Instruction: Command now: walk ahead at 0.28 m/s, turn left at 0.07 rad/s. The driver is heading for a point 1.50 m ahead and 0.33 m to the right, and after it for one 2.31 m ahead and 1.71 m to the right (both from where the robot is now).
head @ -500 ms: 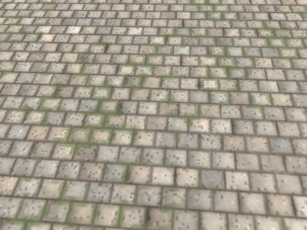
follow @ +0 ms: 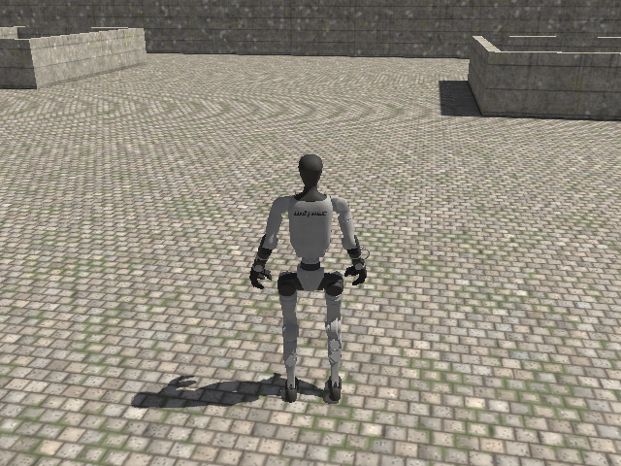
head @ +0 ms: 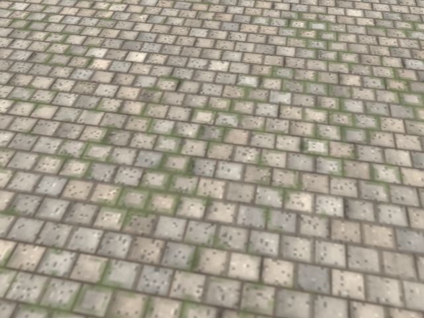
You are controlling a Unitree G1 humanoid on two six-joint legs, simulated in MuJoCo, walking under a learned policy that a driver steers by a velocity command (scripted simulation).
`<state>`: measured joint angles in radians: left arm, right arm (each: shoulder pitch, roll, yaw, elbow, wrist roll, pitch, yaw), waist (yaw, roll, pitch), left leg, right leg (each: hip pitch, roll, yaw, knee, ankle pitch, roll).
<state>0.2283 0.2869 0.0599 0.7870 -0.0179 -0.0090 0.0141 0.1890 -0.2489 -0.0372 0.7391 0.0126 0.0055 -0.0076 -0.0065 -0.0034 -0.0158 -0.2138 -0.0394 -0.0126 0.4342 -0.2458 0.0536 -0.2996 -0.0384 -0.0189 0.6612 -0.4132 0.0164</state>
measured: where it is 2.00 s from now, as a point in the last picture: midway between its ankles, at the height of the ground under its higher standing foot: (275, 192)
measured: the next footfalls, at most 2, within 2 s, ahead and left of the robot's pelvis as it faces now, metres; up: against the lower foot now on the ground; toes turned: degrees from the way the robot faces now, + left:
right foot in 0.06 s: +0.03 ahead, -0.12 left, +0.00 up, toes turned -2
left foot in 0.50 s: +0.36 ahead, +0.14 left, +0.00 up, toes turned +1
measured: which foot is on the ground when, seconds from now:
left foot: down 0.00-0.06, up 0.08-0.48, down 0.50-1.00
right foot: up 0.00-0.04, down 0.06-0.52, up 0.54-1.00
